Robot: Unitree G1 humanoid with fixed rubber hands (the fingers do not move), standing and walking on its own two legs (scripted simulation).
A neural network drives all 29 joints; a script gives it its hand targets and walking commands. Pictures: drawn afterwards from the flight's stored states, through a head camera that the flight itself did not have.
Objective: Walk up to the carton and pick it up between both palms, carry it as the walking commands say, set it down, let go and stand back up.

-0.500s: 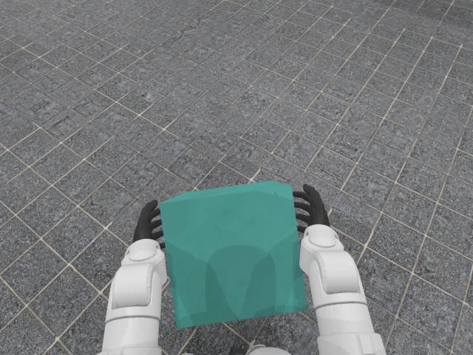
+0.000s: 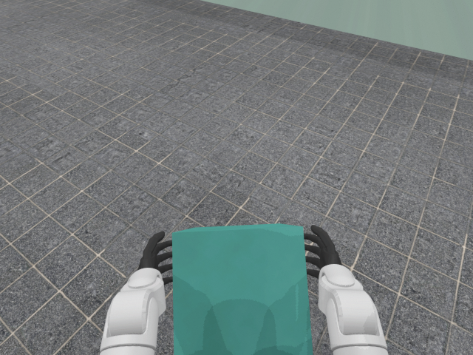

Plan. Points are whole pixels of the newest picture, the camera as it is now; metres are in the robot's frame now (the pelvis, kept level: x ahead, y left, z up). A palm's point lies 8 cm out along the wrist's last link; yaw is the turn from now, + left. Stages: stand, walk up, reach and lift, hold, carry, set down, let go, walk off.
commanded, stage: carry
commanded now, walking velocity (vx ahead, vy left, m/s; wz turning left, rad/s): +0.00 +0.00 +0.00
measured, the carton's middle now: (239, 278) +0.30 -0.01 -0.08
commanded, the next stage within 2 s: none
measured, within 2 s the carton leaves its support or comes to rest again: neither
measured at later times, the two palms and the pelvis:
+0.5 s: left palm (147, 313) +0.20 +0.14 +0.02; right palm (332, 290) +0.22 -0.15 +0.03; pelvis -0.06 -0.02 +0.01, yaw +1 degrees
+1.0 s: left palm (121, 304) +0.23 +0.19 +0.00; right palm (302, 294) +0.22 -0.10 +0.02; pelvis -0.07 +0.04 +0.00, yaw -1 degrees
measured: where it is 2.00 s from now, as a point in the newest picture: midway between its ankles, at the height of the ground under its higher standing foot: outside the picture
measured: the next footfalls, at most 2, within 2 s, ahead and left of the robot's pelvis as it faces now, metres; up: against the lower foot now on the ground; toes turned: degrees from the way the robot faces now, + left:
right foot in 0.04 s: +0.05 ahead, -0.10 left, +0.00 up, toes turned +12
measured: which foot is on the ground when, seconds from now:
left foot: down 0.00-1.00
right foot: up 0.00-0.02, down 0.04-1.00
